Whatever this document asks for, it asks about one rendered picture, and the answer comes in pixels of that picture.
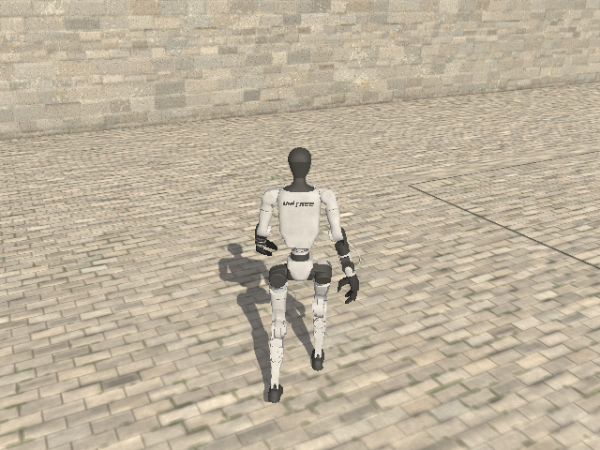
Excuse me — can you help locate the left robot upper arm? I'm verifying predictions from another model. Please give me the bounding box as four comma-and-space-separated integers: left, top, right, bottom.
257, 187, 280, 237

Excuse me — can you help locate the right robot upper arm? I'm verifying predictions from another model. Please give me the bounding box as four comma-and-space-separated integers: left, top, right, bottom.
319, 188, 343, 242

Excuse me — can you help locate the left robot forearm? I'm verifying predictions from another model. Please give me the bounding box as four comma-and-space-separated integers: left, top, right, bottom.
255, 223, 267, 248

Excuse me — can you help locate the robot head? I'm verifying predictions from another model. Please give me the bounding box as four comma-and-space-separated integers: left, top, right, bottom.
283, 147, 315, 192

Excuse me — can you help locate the right robot forearm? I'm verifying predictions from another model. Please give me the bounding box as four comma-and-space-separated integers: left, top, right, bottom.
335, 227, 356, 277

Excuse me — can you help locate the robot right hand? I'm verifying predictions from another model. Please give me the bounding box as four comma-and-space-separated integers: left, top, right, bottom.
337, 274, 359, 304

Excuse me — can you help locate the robot left hand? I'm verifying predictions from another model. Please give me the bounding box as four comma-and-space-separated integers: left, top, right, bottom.
256, 239, 278, 256

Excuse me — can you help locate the left robot thigh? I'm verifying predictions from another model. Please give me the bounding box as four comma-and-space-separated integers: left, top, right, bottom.
268, 263, 288, 338

